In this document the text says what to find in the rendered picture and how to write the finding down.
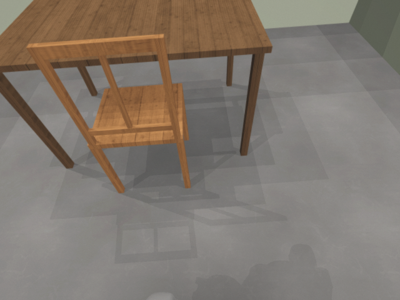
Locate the table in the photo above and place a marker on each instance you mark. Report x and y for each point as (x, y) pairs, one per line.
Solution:
(192, 29)

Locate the chair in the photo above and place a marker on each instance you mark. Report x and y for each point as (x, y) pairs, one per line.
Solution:
(127, 116)

